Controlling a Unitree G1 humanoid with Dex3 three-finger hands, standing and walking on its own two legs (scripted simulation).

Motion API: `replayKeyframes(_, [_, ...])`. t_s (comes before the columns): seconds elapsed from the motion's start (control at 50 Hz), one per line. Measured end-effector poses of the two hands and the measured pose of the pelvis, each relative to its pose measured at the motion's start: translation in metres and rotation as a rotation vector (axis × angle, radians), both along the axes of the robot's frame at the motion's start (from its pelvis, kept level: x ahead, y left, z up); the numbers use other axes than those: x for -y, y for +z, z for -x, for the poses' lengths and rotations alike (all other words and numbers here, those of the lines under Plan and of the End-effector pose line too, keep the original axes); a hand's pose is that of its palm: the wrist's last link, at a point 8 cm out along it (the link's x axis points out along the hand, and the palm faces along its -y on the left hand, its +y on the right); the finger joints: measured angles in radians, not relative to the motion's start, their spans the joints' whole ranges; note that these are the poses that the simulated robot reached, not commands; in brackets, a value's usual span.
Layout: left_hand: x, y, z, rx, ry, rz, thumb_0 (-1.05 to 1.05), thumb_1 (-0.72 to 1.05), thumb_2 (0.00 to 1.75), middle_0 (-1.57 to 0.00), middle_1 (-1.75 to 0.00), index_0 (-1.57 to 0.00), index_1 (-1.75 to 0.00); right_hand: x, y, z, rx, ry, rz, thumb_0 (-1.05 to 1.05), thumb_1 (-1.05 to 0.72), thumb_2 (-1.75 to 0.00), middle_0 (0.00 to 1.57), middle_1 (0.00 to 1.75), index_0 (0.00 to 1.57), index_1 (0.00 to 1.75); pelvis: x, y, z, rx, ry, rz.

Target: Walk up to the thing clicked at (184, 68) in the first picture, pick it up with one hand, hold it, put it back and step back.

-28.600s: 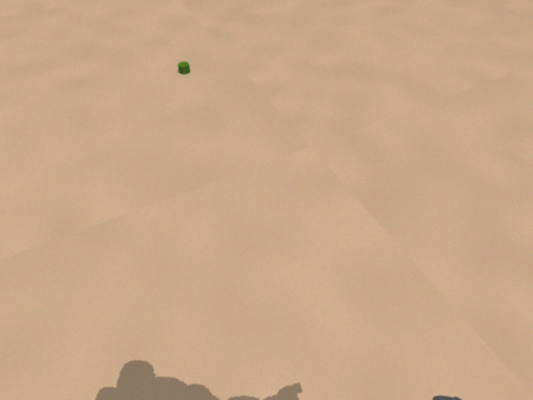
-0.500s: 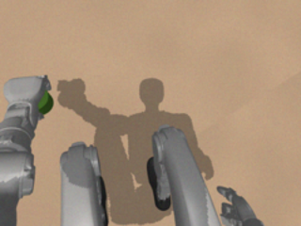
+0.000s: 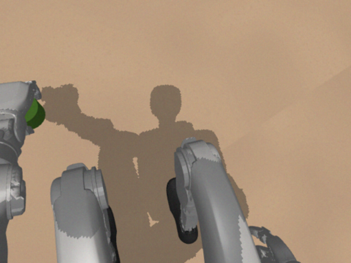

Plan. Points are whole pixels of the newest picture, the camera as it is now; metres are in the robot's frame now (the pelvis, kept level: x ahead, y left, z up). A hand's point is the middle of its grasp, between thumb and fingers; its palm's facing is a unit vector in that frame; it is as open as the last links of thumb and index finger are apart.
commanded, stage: lower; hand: left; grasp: from above
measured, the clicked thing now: (23, 111) +0.47 +0.26 -0.20
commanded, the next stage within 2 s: rest in 0.36 s
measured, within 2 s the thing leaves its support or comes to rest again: rests again in 1.44 s
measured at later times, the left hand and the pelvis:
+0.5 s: hand (32, 117) +0.47 +0.25 -0.23, palm faces -0.46 -0.05 -0.89, open 9.9 cm; pelvis +0.00 +0.00 -0.03, yaw -2 degrees
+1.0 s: hand (38, 118) +0.47 +0.25 -0.27, palm faces -0.46 -0.08 -0.88, open 9.9 cm; pelvis +0.01 +0.00 -0.05, yaw -5 degrees
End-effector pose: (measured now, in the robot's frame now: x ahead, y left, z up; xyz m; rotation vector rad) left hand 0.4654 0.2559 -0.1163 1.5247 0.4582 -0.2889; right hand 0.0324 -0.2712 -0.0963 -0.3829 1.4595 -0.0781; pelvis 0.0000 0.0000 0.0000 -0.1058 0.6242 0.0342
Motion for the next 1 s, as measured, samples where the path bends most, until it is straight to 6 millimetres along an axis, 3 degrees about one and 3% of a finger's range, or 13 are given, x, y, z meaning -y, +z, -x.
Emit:
replayKeyframes(0.62, [0.002,-0.069,-0.012,-0.001,0.008,0.024,-0.01,-0.02,0.61,-0.62,-0.74,-0.66,-0.72,-0.005,-0.019,0.013,-0.054,0.070,-0.025,0.00,-0.91,-0.89,0.21,0.30,0.21,0.30,-0.003,-0.038,-0.004,0.039,-0.023,0.041])
replayKeyframes(1.0, [0.001,-0.101,-0.015,-0.008,0.014,0.046,-0.01,-0.01,0.59,-0.61,-0.74,-0.65,-0.72,-0.006,-0.010,0.033,-0.119,0.103,-0.030,0.00,-0.91,-0.89,0.21,0.30,0.20,0.30,-0.004,-0.048,-0.005,0.071,-0.042,0.071])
